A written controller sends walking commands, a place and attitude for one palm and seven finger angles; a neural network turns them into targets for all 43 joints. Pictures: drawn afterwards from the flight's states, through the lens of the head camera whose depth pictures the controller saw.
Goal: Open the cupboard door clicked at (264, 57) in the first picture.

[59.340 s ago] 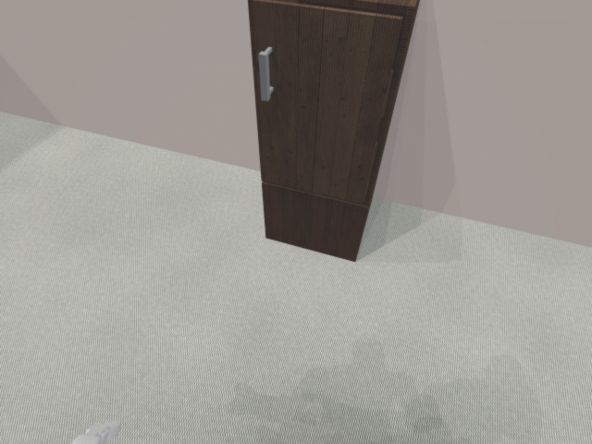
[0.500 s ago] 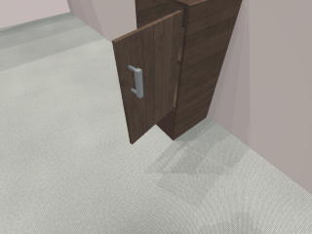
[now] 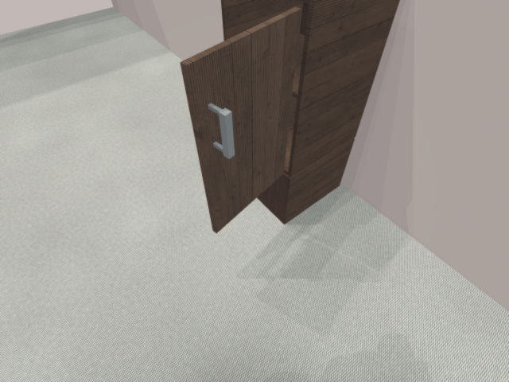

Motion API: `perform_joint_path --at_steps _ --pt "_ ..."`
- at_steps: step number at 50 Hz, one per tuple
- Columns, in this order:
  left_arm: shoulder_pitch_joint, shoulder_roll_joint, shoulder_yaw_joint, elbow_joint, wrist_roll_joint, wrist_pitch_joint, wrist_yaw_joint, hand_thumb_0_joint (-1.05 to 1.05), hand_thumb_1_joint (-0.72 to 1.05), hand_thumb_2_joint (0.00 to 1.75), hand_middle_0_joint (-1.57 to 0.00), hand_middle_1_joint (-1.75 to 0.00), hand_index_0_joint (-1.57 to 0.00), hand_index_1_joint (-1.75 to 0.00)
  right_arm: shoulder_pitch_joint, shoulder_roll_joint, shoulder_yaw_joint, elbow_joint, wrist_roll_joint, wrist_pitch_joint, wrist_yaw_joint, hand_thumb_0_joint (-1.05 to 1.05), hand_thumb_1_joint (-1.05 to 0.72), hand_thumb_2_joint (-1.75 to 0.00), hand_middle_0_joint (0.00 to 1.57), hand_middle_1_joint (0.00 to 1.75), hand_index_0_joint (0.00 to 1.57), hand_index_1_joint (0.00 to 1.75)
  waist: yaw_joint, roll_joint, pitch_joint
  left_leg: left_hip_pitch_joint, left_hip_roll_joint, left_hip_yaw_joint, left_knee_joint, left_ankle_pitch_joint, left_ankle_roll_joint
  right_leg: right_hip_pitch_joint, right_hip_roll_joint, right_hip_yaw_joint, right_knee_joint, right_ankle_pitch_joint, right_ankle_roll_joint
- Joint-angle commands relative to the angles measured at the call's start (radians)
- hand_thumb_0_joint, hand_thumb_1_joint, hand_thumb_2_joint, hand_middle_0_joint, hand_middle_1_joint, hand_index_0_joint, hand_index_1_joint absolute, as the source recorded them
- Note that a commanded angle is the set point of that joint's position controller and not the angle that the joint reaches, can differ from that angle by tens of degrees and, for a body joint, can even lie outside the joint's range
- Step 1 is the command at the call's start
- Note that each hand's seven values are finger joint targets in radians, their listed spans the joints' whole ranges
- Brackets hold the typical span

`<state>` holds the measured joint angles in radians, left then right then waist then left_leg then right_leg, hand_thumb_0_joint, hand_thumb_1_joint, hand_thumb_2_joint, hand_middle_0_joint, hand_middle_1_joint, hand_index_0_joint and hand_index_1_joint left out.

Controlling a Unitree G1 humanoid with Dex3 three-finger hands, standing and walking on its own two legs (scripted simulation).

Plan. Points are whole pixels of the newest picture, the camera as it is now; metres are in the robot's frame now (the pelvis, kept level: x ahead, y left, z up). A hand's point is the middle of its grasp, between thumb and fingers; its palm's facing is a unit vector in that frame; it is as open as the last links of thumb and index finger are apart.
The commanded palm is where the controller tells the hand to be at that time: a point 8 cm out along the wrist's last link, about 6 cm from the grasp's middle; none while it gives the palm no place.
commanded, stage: look to check the result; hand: left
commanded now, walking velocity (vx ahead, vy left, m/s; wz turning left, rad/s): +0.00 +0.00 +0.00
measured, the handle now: (221, 131) +0.63 +0.11 +0.01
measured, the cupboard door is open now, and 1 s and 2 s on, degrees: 100 100 100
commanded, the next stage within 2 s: stand and wait in 0.28 s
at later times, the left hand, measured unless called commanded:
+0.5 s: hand out of the picture +0.02 +0.17 -0.17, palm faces +0.02 -0.97 -0.22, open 7.4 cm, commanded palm none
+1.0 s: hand out of the picture +0.04 +0.17 -0.17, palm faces +0.01 -0.97 -0.25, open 7.4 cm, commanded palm none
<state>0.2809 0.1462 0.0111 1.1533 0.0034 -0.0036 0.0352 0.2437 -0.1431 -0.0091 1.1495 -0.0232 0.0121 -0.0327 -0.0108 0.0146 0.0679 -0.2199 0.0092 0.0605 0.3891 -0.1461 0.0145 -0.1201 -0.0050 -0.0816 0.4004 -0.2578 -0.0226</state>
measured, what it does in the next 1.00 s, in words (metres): stands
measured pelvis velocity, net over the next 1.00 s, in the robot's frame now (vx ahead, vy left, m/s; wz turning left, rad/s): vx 0.03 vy -0.02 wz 0.00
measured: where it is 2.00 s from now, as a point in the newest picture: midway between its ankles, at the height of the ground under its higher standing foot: outside the picture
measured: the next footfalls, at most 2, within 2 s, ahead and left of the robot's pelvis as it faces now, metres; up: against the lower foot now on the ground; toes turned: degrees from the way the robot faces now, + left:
none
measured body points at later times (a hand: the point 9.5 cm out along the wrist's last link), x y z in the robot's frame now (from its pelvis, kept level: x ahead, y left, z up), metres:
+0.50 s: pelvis +0.01 -0.01 +0.00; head +0.03 -0.02 +0.45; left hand +0.02 +0.23 -0.15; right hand +0.03 -0.24 -0.16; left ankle +0.04 +0.11 -0.74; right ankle -0.02 -0.10 -0.74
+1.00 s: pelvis +0.03 -0.02 +0.00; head +0.04 -0.03 +0.45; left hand +0.04 +0.23 -0.15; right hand +0.05 -0.27 -0.16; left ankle +0.04 +0.11 -0.74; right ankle -0.02 -0.10 -0.74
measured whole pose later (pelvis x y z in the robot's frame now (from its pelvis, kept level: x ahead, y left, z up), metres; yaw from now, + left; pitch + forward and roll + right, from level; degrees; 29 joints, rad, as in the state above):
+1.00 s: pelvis +0.03 -0.02 +0.00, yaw +0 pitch -1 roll +1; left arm 0.23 0.20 0.01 1.14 0.00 -0.02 0.03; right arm 0.19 -0.21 -0.01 1.15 -0.02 0.01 -0.03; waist -0.01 0.01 0.06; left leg -0.16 0.03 0.05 0.35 -0.17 -0.02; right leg -0.05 0.02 -0.08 0.34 -0.27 -0.05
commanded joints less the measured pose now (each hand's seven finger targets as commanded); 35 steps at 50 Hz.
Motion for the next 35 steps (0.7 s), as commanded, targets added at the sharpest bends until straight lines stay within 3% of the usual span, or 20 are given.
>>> perform_joint_path --at_steps 1,9,11,35 --pt "0.06 0.11 0.019 -0.025 0.004 -0.015 0.002 0.0 0.9 0.9 -0.2 -0.3 -0.2 -0.3 0.054 -0.102 -0.01 -0.025 0.004 -0.014 -0.003 0.0 -0.9 -0.9 0.2 0.3 0.2 0.3 0.002 -0.003 -0.012 0.065 0.099 -0.107 -0.059 0.066 0.014 -0.078 -0.104 0.101 -0.098 0.067 -0.023" --pt "0.047 0.122 0.021 -0.025 0.005 -0.018 0.002 0.0 0.9 0.9 -0.2 -0.3 -0.2 -0.3 0.031 -0.117 -0.012 -0.028 0.004 -0.015 -0.002 0.0 -0.9 -0.9 0.2 0.3 0.2 0.3 0.003 -0.011 0.01 0.07 0.101 -0.104 -0.063 0.077 0.013 -0.078 -0.108 0.102 -0.11 0.085 -0.023" --pt "0.045 0.128 0.021 -0.025 0.004 -0.02 0.001 0.0 0.9 0.9 -0.2 -0.3 -0.2 -0.3 0.028 -0.126 -0.012 -0.028 0.003 -0.018 -0.003 0.0 -0.9 -0.9 0.2 0.3 0.2 0.3 0.003 -0.014 -0.017 0.086 0.101 -0.106 -0.059 0.101 0.014 -0.062 -0.108 0.105 -0.106 0.11 -0.023" --pt "0.003 0.174 0.026 -0.037 0.002 -0.027 -0.001 0.0 0.9 0.9 -0.2 -0.3 -0.2 -0.3 -0.011 -0.168 -0.015 -0.03 0.004 -0.019 -0.002 0.0 -0.9 -0.9 0.2 0.3 0.2 0.3 0.005 -0.021 -0.027 0.107 0.106 -0.096 -0.056 0.133 0.007 -0.028 -0.119 0.107 -0.124 0.197 -0.027"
